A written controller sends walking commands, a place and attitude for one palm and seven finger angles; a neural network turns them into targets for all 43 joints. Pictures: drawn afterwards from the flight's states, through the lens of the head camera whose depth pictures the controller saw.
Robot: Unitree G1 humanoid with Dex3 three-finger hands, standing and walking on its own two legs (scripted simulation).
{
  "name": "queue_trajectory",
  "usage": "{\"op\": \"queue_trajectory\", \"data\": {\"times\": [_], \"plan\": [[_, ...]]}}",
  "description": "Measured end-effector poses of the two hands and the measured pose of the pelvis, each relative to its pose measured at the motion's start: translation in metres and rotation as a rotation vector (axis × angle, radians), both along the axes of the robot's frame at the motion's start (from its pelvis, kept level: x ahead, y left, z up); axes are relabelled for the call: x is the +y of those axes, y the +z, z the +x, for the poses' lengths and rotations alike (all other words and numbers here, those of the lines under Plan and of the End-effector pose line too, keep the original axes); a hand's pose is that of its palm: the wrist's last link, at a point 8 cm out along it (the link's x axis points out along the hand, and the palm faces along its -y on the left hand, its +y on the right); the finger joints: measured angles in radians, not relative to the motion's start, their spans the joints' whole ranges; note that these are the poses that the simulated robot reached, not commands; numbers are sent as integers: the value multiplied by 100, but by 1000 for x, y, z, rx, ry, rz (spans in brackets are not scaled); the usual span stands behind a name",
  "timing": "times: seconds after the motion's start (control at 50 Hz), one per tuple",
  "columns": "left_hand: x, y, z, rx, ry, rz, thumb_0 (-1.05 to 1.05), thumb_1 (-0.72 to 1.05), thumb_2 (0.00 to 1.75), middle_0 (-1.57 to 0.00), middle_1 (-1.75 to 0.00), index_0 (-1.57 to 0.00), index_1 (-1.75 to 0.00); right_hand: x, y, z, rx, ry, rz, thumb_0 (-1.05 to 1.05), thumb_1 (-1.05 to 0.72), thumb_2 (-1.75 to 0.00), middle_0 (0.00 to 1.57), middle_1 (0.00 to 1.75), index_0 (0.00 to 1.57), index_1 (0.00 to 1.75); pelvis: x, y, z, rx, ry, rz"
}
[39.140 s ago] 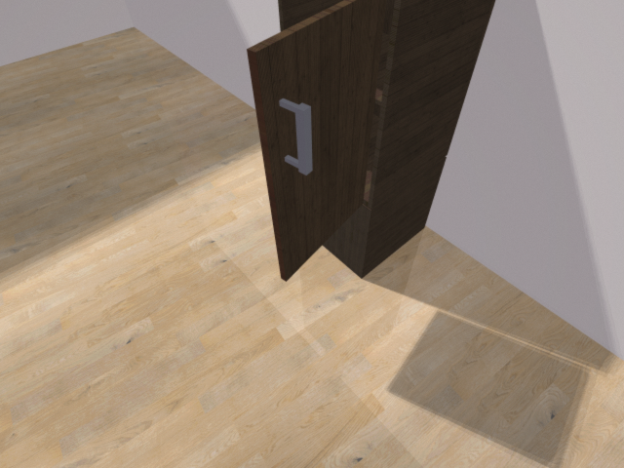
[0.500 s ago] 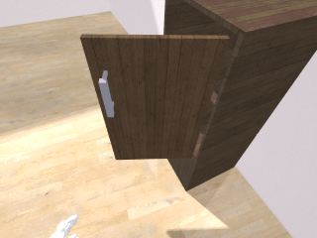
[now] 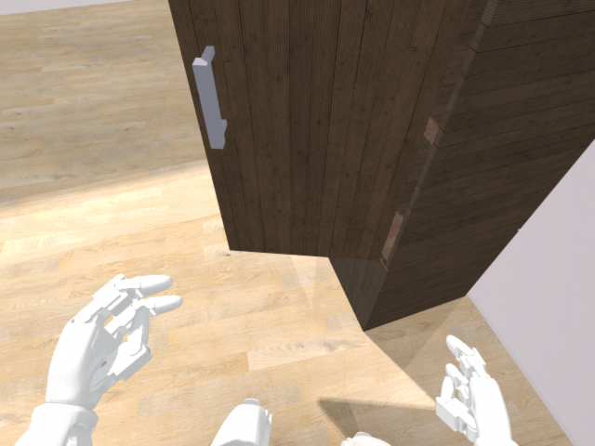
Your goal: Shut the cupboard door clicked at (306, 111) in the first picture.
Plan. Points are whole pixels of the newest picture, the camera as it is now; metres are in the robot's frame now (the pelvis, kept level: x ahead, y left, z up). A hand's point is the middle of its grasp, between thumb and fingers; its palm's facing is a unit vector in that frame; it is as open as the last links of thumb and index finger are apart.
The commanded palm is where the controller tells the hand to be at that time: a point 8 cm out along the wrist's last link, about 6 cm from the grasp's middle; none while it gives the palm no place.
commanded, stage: raise the hand and make a fist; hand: left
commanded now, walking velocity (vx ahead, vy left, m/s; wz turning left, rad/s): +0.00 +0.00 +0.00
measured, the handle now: (213, 99) +0.53 +0.19 +0.17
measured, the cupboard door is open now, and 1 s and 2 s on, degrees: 66 66 66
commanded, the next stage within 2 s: bring the fist close to the handle in 1.32 s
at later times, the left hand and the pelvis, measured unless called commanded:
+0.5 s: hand (119, 301) +0.24 +0.22 +0.12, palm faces +0.03 -1.00 -0.03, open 3.3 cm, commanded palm +0.21 +0.27 +0.13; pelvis +0.02 +0.04 +0.04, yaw -1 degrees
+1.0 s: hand (100, 258) +0.26 +0.23 +0.17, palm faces +0.03 -1.00 -0.05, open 3.1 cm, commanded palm +0.22 +0.28 +0.18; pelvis +0.02 +0.04 +0.06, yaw -1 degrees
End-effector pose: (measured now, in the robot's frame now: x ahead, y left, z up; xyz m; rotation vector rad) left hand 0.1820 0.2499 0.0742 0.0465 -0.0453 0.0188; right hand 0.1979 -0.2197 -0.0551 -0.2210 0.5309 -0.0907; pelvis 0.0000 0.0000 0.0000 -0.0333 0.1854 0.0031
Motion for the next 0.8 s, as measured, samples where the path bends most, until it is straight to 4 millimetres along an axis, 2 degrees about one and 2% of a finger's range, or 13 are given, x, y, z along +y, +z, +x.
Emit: {"op": "queue_trajectory", "data": {"times": [0.1, 0.18, 0.26, 0.32, 0.4, 0.6, 0.7, 0.8], "plan": [[2, 6, 26, 116, -33, -23, 1, 90, 90, -66, -80, -66, -81, 5, -3, -33, 100, -80, 43, 1, -90, -89, 20, 30, 20, 30, 6, 16, 8, -12, -18, 11], [11, 19, 30, 118, 14, -16, 1, 90, 90, -74, -88, -74, -89, 3, 0, -53, 155, -128, 37, 1, -90, -89, 20, 30, 20, 30, 14, 26, 16, -20, -31, 18], [17, 29, 28, 77, 23, -7, 1, 90, 90, -81, -96, -81, -97, 0, 4, -60, 183, -130, 2, 1, -90, -89, 20, 30, 20, 30, 24, 30, 19, -23, -32, 16], [19, 31, 28, 67, 12, -12, 1, 90, 90, -86, -102, -86, -103, 0, 8, -57, 180, -121, -21, 1, -90, -89, 20, 30, 20, 30, 30, 32, 20, -28, -30, 12], [20, 35, 29, 58, 1, -17, 1, 90, 90, -94, -110, -94, -111, 6, 18, -43, 139, -100, -35, 1, -90, -89, 20, 30, 20, 30, 36, 34, 20, -40, -26, 5], [30, 61, 37, 23, 14, -15, 1, 90, 90, -112, -130, -112, -131, 43, 47, -2, 8, -11, 14, 1, -90, -89, 20, 30, 20, 30, 45, 44, 22, -88, -18, -4], [32, 72, 38, 25, 12, -11, 1, 90, 90, -121, -140, -121, -141, 56, 55, 4, -13, 24, 36, 1, -90, -89, 20, 30, 20, 30, 46, 50, 22, -114, -13, -5], [34, 84, 42, 22, 16, -4, 1, 90, 90, -126, -146, -126, -147, 57, 56, -1, 0, 32, 44, 1, -90, -89, 20, 30, 20, 30, 45, 55, 22, -136, -11, -2]]}}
